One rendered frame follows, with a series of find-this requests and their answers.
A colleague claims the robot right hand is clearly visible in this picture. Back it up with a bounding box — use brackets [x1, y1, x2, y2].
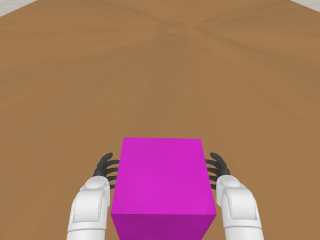
[205, 152, 231, 190]

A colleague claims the right robot forearm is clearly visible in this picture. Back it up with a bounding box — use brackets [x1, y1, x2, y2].
[216, 175, 264, 240]

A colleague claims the carton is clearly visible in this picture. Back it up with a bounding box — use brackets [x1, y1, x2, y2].
[110, 137, 217, 240]

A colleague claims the robot left hand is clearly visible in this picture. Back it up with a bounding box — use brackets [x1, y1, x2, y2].
[93, 152, 120, 189]

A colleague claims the left robot forearm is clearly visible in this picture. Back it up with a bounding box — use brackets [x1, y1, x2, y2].
[66, 176, 110, 240]

